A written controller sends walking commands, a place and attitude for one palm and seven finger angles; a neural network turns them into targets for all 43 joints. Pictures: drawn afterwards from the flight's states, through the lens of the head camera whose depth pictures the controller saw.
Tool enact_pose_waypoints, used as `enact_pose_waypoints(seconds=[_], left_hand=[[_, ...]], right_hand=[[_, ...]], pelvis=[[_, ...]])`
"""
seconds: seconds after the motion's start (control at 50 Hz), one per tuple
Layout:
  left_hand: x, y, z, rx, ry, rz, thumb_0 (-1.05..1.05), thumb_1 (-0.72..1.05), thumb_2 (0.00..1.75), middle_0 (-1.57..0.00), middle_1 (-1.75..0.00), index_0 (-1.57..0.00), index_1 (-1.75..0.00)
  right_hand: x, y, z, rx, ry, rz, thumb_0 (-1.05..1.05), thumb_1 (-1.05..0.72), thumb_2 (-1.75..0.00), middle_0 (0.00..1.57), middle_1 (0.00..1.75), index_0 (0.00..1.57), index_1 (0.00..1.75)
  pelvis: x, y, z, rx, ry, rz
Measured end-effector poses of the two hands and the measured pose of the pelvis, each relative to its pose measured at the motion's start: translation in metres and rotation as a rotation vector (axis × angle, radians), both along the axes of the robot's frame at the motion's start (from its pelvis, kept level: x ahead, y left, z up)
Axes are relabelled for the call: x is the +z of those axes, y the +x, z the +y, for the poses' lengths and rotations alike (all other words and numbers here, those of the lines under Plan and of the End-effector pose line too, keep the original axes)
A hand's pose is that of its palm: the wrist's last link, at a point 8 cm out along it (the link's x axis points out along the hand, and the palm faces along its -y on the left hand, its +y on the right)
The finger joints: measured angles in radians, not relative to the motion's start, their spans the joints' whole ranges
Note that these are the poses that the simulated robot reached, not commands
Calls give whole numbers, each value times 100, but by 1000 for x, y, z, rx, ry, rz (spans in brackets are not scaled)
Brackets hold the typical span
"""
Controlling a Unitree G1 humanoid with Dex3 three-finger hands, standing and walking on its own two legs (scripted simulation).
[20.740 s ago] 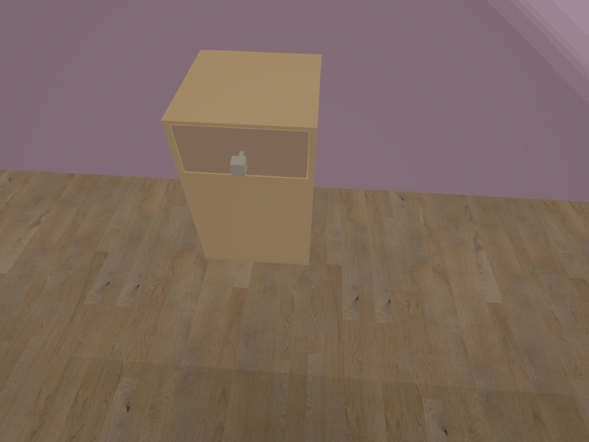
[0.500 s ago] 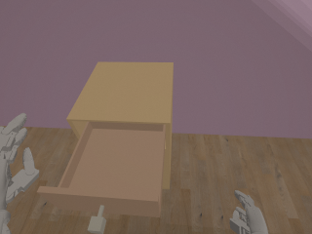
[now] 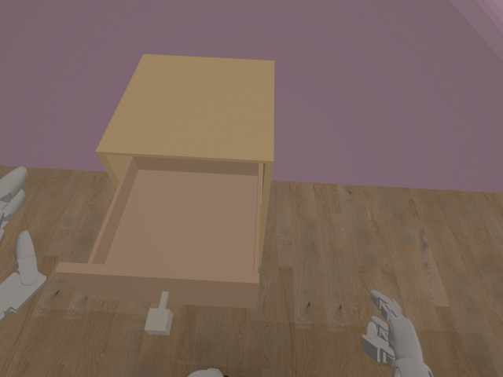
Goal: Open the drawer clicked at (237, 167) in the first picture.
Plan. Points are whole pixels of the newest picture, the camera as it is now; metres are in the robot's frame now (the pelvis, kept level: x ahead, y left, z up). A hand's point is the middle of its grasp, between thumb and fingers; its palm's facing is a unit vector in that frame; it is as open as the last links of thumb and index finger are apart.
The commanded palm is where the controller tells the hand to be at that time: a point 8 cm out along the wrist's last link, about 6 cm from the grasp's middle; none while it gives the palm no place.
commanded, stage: step back with the hand held close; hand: left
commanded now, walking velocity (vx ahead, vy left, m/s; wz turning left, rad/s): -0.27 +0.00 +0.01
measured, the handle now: (161, 311) +0.25 +0.20 -0.19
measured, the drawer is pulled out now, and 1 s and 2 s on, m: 0.30 0.30 0.30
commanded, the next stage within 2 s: stop stepping back and stand still in 0.86 s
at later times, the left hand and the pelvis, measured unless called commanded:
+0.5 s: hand (51, 318) +0.16 +0.21 +0.16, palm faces +0.22 -0.83 -0.51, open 7.4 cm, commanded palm +0.08 +0.27 +0.18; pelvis -0.06 -0.01 +0.00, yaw -1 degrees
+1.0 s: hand out of the picture +0.03 +0.19 +0.17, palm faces +0.22 -0.83 -0.51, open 7.4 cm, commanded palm -0.04 +0.25 +0.18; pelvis -0.18 -0.03 +0.00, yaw -3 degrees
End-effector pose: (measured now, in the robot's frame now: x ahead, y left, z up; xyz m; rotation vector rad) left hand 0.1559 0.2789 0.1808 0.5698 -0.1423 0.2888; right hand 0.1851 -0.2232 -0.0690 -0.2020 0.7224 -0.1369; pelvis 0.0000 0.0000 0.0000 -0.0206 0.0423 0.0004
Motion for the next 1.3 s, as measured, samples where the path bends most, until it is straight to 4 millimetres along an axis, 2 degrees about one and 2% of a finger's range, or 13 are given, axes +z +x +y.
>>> enact_pose_waypoints(seconds=[0.14, 0.34, 0.46, 0.56, 0.66, 0.72, 0.8, 0.88, 0.96, 1.06, 1.14, 1.22, 1.3], left_hand=[[-2, -22, 0, 12, -38, -54, 1, 89, 90, -21, -30, -21, -30], [3, -21, 10, -12, 12, -94, 1, 89, 90, -21, -30, -21, -30], [1, -26, -16, -93, 8, -59, 1, 89, 90, -21, -30, -21, -30], [3, -44, -33, -170, 18, -35, 1, 89, 90, -21, -30, -21, -30], [4, -58, -13, -112, 23, -62, 1, 89, 90, -22, -30, -22, -30], [0, -65, -1, -73, -7, -60, 1, 89, 90, -22, -30, -22, -30], [-2, -84, -8, -89, -57, -40, 1, 89, 90, -21, -30, -21, -30], [4, -111, -26, -150, -63, -58, 1, 89, 90, -21, -30, -21, -30], [12, -142, -37, -172, -10, -85, 1, 89, 90, -21, -30, -21, -30], [14, -192, -51, -143, 52, -48, 1, 89, 90, -21, -30, -21, -30], [15, -232, -51, -52, 12, -24, 1, 89, 90, -22, -30, -22, -30], [2, -250, -42, 49, -38, -15, 1, 89, 90, -21, -30, -22, -30], [-3, -259, -39, 59, -58, -41, 1, 89, 90, -21, -30, -21, -30]], right_hand=[[-5, -22, 2, 15, -15, 10, 1, -90, -90, 20, 30, 20, 30], [-3, -48, -1, -8, -47, 22, 1, -90, -90, 20, 30, 20, 30], [-12, -57, -7, 27, -18, 32, 1, -90, -90, 20, 30, 20, 30], [-11, -73, -19, -25, -1, 35, 1, -90, -90, 20, 30, 21, 30], [-2, -88, -28, -85, -55, 43, 1, -90, -90, 20, 30, 20, 30], [7, -96, -25, -79, -68, 40, 1, -91, -90, 20, 30, 20, 30], [18, -111, -15, -30, -58, -23, 1, -91, -90, 20, 30, 20, 30], [19, -137, -10, 3, -39, -56, 1, -91, -90, 20, 30, 20, 30], [8, -170, -14, 20, -16, -56, 1, -90, -90, 20, 30, 20, 30], [-17, -221, -31, 17, 27, -8, 1, -90, -90, 20, 30, 21, 31], [-19, -272, -50, -59, 38, 99, 1, -90, -90, 20, 30, 21, 30], [-15, -307, -68, -108, 3, 126, 1, -90, -90, 20, 30, 20, 30], [-9, -324, -78, -97, -48, 119, 1, -91, -90, 20, 30, 20, 30]], pelvis=[[-3, -14, 2, 11, -23, 1], [-2, -26, 4, 8, -20, 26], [-3, -49, -7, -25, -33, 42], [-3, -62, -12, -17, -41, 21], [-2, -66, -5, -8, -21, 31], [3, -81, -2, -25, 5, 24], [7, -106, -2, -51, -7, 19], [6, -134, -7, -64, -16, 15], [0, -165, -18, -55, -15, 24], [-8, -208, -34, -9, -34, -6], [3, -222, -41, -16, 21, -27], [10, -233, -42, -1, 50, -23], [11, -247, -38, 26, 55, -14]])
